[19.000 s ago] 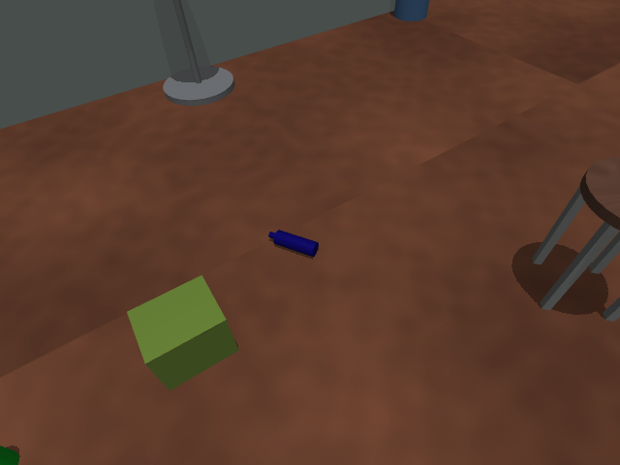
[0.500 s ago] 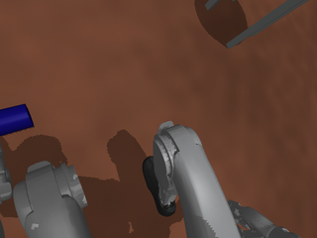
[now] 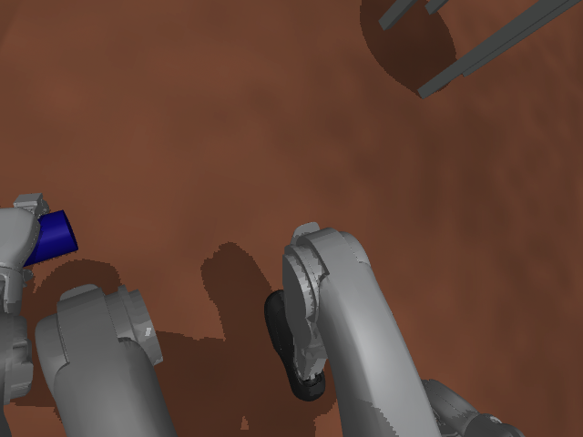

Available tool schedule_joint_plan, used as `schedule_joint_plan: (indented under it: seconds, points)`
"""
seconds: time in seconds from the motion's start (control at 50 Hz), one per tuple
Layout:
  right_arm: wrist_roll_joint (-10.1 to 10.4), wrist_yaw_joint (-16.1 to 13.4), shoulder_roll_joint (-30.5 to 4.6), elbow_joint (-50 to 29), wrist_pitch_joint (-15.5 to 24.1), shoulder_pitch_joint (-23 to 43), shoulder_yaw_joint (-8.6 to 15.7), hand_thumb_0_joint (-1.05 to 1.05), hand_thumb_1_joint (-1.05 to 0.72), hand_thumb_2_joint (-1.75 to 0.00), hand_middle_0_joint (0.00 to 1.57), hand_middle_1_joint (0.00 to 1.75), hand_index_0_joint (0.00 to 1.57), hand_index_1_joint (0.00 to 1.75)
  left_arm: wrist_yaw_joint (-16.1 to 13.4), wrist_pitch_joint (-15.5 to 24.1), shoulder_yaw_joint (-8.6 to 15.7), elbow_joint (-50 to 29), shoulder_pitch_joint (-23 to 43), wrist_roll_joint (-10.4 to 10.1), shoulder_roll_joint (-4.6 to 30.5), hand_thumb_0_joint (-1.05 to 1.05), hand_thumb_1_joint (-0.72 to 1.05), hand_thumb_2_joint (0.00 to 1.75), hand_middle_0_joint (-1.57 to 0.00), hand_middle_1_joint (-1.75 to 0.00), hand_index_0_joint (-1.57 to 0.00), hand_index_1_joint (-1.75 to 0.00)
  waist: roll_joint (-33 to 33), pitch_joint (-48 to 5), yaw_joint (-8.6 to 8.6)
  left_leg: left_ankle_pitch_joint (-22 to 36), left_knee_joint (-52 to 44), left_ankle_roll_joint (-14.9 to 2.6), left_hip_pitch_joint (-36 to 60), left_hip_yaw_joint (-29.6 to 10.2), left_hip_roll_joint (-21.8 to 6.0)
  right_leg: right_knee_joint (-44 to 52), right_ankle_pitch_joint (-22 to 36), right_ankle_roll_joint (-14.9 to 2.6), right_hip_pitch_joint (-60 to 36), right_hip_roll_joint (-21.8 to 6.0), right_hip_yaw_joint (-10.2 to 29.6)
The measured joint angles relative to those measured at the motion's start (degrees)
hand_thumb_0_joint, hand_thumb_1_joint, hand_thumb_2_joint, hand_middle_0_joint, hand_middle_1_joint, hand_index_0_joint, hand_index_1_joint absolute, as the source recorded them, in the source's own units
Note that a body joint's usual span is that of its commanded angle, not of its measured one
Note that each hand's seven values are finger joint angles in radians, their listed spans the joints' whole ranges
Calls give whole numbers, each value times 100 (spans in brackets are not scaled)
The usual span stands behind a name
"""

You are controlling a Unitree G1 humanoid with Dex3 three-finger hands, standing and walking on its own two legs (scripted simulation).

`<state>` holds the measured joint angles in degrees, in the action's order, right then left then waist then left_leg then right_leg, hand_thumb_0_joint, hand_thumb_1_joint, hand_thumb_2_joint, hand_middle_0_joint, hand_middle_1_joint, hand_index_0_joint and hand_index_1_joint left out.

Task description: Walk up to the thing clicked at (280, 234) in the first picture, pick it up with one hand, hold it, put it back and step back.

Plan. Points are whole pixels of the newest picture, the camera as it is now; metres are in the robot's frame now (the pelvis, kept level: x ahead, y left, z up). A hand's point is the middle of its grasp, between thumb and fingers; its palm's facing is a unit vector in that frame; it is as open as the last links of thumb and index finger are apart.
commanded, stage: close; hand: left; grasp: from above
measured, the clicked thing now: out of the picture +0.39 +0.31 -0.27
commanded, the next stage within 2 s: settle in 1.24 s
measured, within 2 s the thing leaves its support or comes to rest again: leaves its support in 1.64 s
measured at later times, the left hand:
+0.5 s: hand out of the picture +0.40 +0.30 -0.25, palm faces -0.51 -0.19 -0.84, open 9.5 cm
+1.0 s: hand out of the picture +0.42 +0.29 -0.26, palm faces -0.38 -0.16 -0.91, open 9.4 cm
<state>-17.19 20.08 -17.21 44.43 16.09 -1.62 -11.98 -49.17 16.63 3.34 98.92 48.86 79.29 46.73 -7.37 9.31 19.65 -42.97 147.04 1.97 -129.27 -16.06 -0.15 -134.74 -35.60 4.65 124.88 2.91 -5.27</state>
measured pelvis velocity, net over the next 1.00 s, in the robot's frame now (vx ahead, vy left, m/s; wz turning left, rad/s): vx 0.01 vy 0.00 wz -0.01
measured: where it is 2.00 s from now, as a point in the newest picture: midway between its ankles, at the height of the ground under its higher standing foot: (230, 405)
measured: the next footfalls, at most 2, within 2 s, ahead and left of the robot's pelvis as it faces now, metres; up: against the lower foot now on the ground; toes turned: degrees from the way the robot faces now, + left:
none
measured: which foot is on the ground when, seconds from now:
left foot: down 0.00-1.00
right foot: down 0.00-1.00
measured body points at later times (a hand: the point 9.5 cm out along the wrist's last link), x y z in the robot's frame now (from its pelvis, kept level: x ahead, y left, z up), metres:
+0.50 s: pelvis +0.01 +0.00 +0.00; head +0.26 +0.12 +0.35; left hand +0.42 +0.31 -0.20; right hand +0.07 -0.25 -0.07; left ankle +0.07 +0.13 -0.27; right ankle +0.13 -0.14 -0.27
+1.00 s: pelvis +0.01 +0.00 +0.00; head +0.27 +0.14 +0.34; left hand +0.43 +0.30 -0.21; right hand +0.06 -0.28 -0.04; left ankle +0.07 +0.13 -0.27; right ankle +0.13 -0.14 -0.27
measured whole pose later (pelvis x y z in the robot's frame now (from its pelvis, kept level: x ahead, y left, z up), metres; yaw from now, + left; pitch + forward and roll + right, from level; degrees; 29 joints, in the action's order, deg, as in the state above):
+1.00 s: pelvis +0.01 +0.00 +0.00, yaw +0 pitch +27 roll -15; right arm -16.3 21.4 -21.9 44.5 18.5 -3.8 -10.0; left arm -46.6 7.9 7.7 101.4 54.8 71.2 48.4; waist -6.8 8.1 21.7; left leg -42.7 146.5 1.2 -132.6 -15.6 0.7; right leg -134.2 -36.3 4.6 127.0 1.9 -5.3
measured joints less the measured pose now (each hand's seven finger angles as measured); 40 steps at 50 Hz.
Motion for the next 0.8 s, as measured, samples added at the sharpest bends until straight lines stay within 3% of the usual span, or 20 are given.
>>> schedule_joint_plan:
  seconds: [0.06,0.14,0.2,0.26,0.34,0.42,0.48,0.54,0.6,0.7,0.8]
  points:
    - [71,41,-77,13,54,18,72,0,-89,-90,20,30,20,30,-230,-329,-76,-20,83,-69,-24,0,11,48,-52,-66,-55,-62,-15,-4,-2,66,-114,-14,-65,15,9,116,38,12,28,-22,-8]
    - [144,157,-251,-6,193,-71,137,0,-89,-90,20,30,20,30,-239,-870,-10,42,310,-560,-47,-1,11,45,-54,-61,-57,-57,3,-124,31,88,-208,-37,-186,59,35,181,14,-14,120,-72,6]
    - [178,216,-408,-48,316,-134,186,0,-89,-90,20,30,20,30,69,-1066,261,172,545,-929,45,-1,13,44,-55,-58,-58,-55,50,-164,110,69,-172,-55,-283,65,73,142,-36,6,184,-105,13]
    - [207,216,-518,-49,372,-173,213,0,-89,-90,20,30,20,30,561,-1091,515,295,730,-1117,264,0,15,43,-56,-57,-59,-54,107,-148,187,54,-71,-68,-394,39,119,61,-78,20,249,-125,0]
    - [153,206,-508,30,307,-264,211,0,-90,-90,20,30,20,30,1044,-942,350,60,703,-1215,315,0,18,42,-58,-61,-60,-55,193,-108,132,8,43,-74,-427,39,150,-48,-144,20,261,-136,13]
    - [128,217,-375,28,163,-359,124,0,-90,-90,20,30,20,30,1409,-638,87,-174,466,-1213,220,0,20,41,-55,-62,-61,-56,321,-155,14,-40,65,-70,-376,59,148,-89,-189,3,227,-142,33]
    - [135,204,-248,-45,39,-380,10,0,-90,-90,20,30,20,30,1470,-380,-33,-181,347,-1220,99,0,20,42,-55,-62,-60,-56,378,-176,-75,-39,40,-71,-314,74,135,-78,-187,7,183,-138,45]
    - [134,163,-137,-145,-41,-343,-120,0,-90,-90,20,30,20,30,1381,-76,-75,-22,291,-1073,32,0,20,43,-56,-62,-59,-57,358,-164,-112,-6,9,-64,-249,79,115,-56,-143,11,145,-121,49]
    - [110,87,-55,-239,-68,-270,-211,0,-90,-90,20,30,20,30,1139,152,-58,140,227,-776,52,0,21,43,-58,-61,-60,-56,256,-116,-87,26,5,-48,-179,64,86,-49,-77,11,112,-86,42]
    - [8,-55,12,-60,-25,-113,-84,0,-90,-90,20,30,20,30,452,219,3,28,13,-320,153,0,20,37,-60,-58,-62,-52,48,-24,-71,29,14,-6,-40,32,32,-42,-6,1,33,-27,26]
    - [-5,-75,-86,133,17,-55,132,0,-89,-90,20,30,20,30,45,-161,-104,-65,-4,-242,52,0,20,34,-62,-54,-63,-49,6,-69,-38,63,-76,-37,-86,67,13,55,19,-14,57,-29,34]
